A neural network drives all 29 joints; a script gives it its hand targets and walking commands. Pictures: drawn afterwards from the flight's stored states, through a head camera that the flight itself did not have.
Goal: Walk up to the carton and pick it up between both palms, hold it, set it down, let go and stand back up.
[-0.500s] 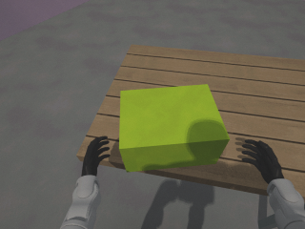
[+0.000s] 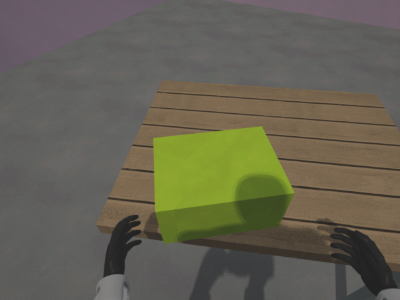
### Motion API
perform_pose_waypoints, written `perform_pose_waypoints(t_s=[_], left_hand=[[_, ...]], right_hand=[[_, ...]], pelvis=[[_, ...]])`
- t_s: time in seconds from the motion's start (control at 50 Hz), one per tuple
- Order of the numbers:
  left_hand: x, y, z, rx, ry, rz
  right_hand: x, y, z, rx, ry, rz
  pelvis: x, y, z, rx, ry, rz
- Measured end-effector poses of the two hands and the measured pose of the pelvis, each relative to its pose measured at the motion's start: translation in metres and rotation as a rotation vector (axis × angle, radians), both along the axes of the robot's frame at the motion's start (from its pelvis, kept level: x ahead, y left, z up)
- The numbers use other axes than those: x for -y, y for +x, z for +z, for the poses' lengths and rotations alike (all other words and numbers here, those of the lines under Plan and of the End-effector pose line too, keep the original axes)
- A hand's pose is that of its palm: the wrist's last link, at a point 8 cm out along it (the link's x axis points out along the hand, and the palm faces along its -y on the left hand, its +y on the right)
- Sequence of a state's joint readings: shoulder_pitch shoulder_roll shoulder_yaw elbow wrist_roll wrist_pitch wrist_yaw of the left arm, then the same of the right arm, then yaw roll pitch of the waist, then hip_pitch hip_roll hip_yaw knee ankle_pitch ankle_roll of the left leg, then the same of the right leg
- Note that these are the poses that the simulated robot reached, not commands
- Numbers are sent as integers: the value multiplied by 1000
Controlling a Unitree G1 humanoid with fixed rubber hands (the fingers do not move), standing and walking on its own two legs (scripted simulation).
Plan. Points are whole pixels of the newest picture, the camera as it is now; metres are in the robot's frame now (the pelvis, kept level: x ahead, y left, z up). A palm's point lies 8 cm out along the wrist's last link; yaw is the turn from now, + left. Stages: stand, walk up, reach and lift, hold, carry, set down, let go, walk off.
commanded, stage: set down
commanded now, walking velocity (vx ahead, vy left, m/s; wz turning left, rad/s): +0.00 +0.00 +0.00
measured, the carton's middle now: (215, 182) +0.43 +0.02 -0.05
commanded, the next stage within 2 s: none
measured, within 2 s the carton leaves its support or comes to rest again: neither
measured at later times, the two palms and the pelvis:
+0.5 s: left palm (116, 277) +0.17 +0.20 -0.02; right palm (370, 295) +0.18 -0.26 -0.02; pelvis -0.01 +0.00 +0.00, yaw -1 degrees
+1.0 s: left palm (108, 287) +0.16 +0.22 -0.04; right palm out of the picture +0.17 -0.24 -0.04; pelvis +0.02 +0.01 +0.00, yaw +0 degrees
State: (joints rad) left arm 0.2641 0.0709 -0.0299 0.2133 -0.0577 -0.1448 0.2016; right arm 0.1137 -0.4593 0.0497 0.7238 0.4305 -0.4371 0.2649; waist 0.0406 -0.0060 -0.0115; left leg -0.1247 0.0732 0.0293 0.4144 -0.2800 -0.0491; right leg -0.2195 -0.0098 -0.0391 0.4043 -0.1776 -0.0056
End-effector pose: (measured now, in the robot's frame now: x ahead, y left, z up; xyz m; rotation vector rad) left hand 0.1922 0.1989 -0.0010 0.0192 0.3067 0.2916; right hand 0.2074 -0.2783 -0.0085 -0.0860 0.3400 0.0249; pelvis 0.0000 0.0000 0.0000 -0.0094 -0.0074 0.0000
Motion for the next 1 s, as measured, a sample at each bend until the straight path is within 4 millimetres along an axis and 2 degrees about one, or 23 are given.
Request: perform_pose_waypoints(t_s=[0.12,0.4,0.66,0.84,1.0], left_hand=[[2,-13,-8,-25,-4,13],[2,-23,-13,-89,9,-9],[-4,-15,-22,-167,17,-39],[-13,-28,-33,-228,23,-45],[-16,-32,-37,-243,28,-53]], right_hand=[[-1,-13,-2,-18,6,-1],[-9,-30,-10,-61,15,-19],[-20,-24,-16,-119,-4,-29],[-25,-29,-23,-165,-25,-51],[-36,-35,-30,-191,-29,-54]], pelvis=[[1,0,0,14,2,-12],[1,-7,1,29,6,-18],[-3,0,3,23,1,-16],[-7,15,3,34,-11,-5],[-9,18,3,43,-17,-5]])
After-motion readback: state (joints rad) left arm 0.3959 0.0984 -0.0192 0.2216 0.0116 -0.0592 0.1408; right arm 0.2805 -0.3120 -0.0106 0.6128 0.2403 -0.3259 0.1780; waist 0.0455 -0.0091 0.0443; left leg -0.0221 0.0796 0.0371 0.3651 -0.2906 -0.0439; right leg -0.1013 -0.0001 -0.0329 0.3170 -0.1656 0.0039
